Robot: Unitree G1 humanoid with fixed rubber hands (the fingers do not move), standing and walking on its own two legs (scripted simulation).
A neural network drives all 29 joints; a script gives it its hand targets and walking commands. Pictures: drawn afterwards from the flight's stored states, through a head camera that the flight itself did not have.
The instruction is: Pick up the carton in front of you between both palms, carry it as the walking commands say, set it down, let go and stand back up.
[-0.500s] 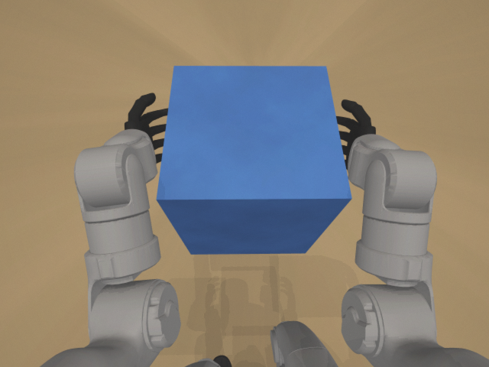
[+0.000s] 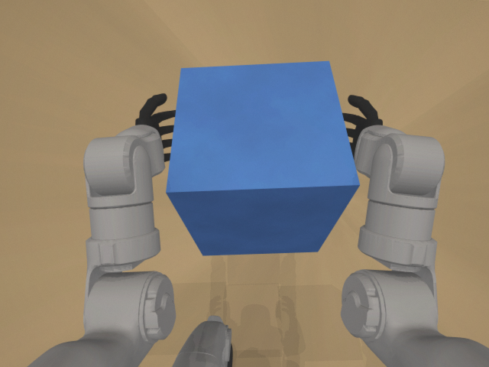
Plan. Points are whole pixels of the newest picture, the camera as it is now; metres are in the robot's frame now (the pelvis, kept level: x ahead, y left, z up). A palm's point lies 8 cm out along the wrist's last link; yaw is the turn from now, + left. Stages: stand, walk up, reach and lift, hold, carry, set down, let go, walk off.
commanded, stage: carry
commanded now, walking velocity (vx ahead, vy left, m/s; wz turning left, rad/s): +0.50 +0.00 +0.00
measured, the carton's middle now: (257, 171) +0.40 +0.04 +0.09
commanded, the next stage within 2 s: none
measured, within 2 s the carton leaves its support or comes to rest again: neither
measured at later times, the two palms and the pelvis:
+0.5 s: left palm (221, 1) +0.71 +0.14 +0.21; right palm (380, 14) +0.69 -0.16 +0.20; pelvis +0.32 +0.01 +0.03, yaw -1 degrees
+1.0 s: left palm out of the picture +1.01 +0.17 +0.24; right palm out of the picture +0.97 -0.13 +0.23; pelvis +0.62 +0.05 +0.08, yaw -1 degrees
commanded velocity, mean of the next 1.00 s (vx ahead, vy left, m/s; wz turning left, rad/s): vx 0.50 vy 0.00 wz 0.00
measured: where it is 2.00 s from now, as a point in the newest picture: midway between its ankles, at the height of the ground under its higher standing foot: (270, 123)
